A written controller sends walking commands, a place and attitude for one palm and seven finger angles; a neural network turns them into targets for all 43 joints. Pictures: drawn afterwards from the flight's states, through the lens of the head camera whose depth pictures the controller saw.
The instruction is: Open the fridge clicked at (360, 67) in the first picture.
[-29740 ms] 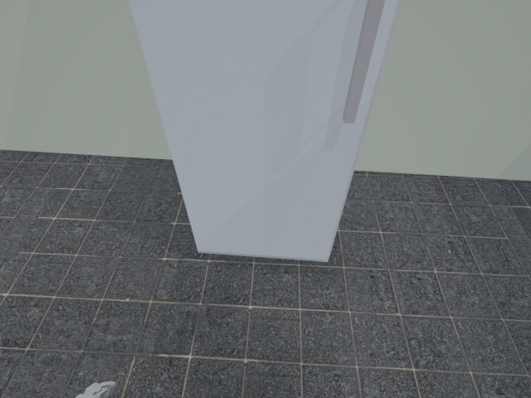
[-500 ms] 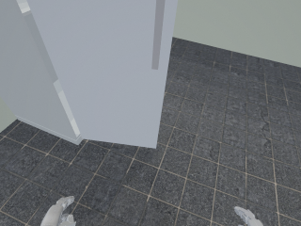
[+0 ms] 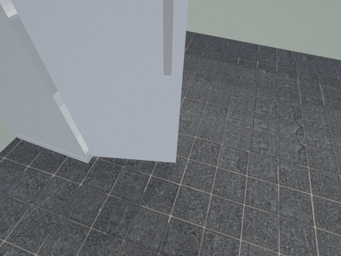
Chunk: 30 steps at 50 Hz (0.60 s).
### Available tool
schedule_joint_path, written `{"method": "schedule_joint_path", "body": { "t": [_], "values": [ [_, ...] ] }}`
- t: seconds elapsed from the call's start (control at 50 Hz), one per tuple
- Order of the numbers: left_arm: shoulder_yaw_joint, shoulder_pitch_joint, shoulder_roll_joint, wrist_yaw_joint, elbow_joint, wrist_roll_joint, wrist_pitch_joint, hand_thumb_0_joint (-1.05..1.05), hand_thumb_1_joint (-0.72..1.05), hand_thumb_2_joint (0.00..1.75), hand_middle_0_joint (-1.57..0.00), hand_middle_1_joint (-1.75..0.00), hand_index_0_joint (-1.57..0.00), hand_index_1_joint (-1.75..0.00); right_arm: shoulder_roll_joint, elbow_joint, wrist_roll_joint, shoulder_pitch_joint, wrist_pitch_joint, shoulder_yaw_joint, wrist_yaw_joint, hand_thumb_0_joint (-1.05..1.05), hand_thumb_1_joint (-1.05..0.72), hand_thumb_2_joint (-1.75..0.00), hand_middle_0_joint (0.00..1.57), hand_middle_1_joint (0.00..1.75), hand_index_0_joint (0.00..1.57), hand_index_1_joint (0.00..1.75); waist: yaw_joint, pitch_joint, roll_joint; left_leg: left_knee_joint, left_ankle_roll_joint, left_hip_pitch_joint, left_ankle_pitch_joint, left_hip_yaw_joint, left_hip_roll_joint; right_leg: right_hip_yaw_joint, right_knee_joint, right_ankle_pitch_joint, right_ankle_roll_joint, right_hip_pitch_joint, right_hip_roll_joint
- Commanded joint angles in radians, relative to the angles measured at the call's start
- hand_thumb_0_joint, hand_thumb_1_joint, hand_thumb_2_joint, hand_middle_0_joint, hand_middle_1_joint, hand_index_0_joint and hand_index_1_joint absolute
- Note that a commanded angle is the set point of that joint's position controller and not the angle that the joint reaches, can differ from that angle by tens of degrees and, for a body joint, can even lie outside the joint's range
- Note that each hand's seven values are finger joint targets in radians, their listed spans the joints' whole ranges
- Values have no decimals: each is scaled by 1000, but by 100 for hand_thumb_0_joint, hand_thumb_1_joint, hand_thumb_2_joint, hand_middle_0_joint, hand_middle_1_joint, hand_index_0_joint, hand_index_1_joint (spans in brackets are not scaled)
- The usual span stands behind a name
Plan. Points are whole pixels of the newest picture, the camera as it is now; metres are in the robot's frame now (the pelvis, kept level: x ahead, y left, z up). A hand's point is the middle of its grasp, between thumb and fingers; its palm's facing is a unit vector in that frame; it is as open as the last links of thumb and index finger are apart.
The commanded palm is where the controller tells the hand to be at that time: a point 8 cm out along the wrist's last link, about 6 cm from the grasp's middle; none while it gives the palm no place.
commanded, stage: let the arm hang, fingers relaxed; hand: right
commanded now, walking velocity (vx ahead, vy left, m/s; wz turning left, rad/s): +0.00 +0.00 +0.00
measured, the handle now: (168, 23) +0.70 +0.05 +0.20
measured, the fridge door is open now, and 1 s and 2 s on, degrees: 75 75 75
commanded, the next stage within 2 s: look to check the result in 0.38 s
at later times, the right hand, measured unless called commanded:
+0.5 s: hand out of the picture +0.05 -0.17 -0.17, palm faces +0.01 +0.98 -0.19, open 7.3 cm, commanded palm none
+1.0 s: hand out of the picture +0.04 -0.17 -0.17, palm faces +0.01 +0.98 -0.19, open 7.3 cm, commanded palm none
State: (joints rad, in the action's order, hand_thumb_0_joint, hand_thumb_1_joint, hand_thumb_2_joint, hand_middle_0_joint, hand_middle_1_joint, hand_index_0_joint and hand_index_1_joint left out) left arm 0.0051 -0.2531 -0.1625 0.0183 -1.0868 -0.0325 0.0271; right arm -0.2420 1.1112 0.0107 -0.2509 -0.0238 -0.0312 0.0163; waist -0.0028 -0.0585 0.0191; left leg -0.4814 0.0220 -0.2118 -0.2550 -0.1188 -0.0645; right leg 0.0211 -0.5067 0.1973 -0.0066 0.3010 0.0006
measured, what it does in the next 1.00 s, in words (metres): stands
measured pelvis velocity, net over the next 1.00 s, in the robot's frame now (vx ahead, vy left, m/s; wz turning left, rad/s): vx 0.03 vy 0.01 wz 0.02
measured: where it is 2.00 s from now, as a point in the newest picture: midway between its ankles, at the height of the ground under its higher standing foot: outside the picture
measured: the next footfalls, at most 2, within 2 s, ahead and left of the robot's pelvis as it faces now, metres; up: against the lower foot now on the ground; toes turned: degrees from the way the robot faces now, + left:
none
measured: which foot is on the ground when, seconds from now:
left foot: down 0.00-1.00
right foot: down 0.00-1.00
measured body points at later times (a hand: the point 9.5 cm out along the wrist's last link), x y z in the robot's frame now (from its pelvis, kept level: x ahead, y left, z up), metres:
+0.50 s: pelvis +0.02 +0.01 +0.00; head +0.04 +0.00 +0.45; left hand +0.05 +0.24 -0.15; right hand +0.05 -0.22 -0.16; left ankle +0.00 +0.13 -0.74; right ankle +0.05 -0.11 -0.74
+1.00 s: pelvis +0.03 +0.01 +0.01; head +0.05 +0.01 +0.45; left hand +0.04 +0.24 -0.15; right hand +0.04 -0.22 -0.16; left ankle +0.00 +0.13 -0.74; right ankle +0.05 -0.11 -0.74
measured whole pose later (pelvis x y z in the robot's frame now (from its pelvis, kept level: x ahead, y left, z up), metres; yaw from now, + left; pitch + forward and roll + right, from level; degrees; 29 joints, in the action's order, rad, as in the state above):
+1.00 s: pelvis +0.03 +0.01 +0.01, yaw +1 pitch -1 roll +0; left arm 0.00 -0.21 -0.16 0.03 -1.15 -0.03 0.01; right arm -0.17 1.14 0.01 -0.23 0.00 -0.02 0.02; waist 0.00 -0.06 -0.01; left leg -0.40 0.02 -0.12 -0.27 -0.11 -0.05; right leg 0.01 -0.44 0.22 0.01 0.20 -0.02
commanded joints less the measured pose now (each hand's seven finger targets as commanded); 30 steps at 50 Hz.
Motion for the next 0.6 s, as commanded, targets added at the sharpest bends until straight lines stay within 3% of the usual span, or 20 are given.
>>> {"method": "schedule_joint_path", "body": {
  "t": [0.0, 0.08, 0.26, 0.4, 0.58],
  "values": [
    [31, -13, -141, 7, 27, 7, -17, 0, 90, 90, -20, -30, -20, -30, -90, -27, 5, -24, 17, -12, 2, 0, -90, -90, 20, 30, 20, 30, 6, -1, -22, 113, -53, -8, -84, 72, -54, 91, 149, 21, -25, 12, -88],
    [29, -5, -129, 5, 16, 7, -21, 0, 90, 90, -20, -30, -20, -30, -90, -24, 5, -11, 23, -12, 3, 0, -90, -90, 20, 30, 20, 30, 4, 19, -33, 118, -51, 6, -47, 76, -65, 71, 136, -49, -19, -16, -82],
    [22, 26, -120, 8, 2, 8, -26, 0, 90, 90, -20, -30, -20, -30, -74, -17, 3, 0, 28, -10, 6, 0, -90, -90, 20, 30, 20, 30, 4, 31, 16, 122, -44, 41, 47, 75, -68, 55, 127, -151, -10, -50, -86],
    [20, 29, -115, 13, -8, 8, -25, 0, 90, 90, -20, -30, -20, -30, -57, -9, 2, -3, 28, -9, 8, 0, -90, -90, 20, 30, 20, 30, 1, 27, 18, 136, -42, 45, 50, 75, -65, 49, 129, -154, -7, -70, -87],
    [19, 20, -112, 17, -19, 11, -26, 0, 90, 90, -20, -30, -20, -30, -53, 0, 1, -17, 31, -7, 11, 0, -90, -90, 20, 30, 20, 30, 0, 41, -16, 134, -43, 64, 133, 69, -70, 39, 115, -224, -9, -108, -93]
  ]
}}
